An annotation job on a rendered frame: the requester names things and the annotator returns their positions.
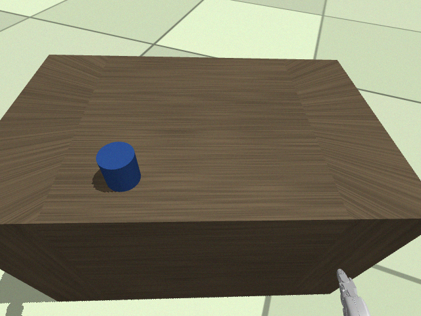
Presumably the can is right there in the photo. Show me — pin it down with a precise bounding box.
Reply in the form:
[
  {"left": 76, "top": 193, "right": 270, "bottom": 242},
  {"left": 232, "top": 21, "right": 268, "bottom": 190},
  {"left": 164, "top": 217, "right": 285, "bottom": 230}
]
[{"left": 96, "top": 142, "right": 141, "bottom": 192}]

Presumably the right robot hand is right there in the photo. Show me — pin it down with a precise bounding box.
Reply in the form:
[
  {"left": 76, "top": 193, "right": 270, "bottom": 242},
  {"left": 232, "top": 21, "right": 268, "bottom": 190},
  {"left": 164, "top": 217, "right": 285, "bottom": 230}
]
[{"left": 337, "top": 269, "right": 371, "bottom": 316}]

